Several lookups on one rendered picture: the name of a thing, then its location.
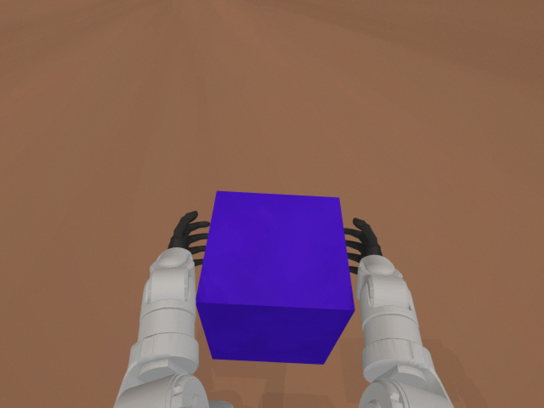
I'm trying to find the carton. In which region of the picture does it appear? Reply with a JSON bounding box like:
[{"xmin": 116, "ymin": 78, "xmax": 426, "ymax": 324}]
[{"xmin": 195, "ymin": 191, "xmax": 355, "ymax": 365}]

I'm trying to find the left robot hand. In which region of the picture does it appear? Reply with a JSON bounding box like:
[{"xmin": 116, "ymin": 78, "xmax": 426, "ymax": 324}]
[{"xmin": 168, "ymin": 211, "xmax": 210, "ymax": 266}]

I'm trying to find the robot right upper arm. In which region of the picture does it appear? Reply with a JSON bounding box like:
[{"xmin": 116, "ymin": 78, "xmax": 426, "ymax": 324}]
[{"xmin": 359, "ymin": 378, "xmax": 454, "ymax": 408}]

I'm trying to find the robot left forearm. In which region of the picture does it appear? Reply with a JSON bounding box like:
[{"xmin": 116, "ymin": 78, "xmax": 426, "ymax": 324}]
[{"xmin": 113, "ymin": 247, "xmax": 199, "ymax": 408}]

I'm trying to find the robot right forearm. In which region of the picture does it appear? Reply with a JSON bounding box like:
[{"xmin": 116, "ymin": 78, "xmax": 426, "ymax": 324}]
[{"xmin": 356, "ymin": 255, "xmax": 454, "ymax": 407}]

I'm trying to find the robot left upper arm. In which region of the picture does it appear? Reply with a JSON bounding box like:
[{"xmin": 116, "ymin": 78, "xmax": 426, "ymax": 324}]
[{"xmin": 114, "ymin": 372, "xmax": 209, "ymax": 408}]

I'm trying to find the right robot hand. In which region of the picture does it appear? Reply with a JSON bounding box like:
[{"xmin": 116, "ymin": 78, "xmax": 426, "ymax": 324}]
[{"xmin": 343, "ymin": 218, "xmax": 382, "ymax": 275}]

